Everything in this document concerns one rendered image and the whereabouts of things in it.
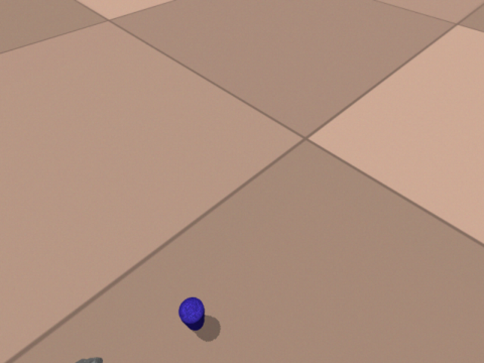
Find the cup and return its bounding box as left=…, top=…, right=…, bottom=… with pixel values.
left=178, top=297, right=205, bottom=330

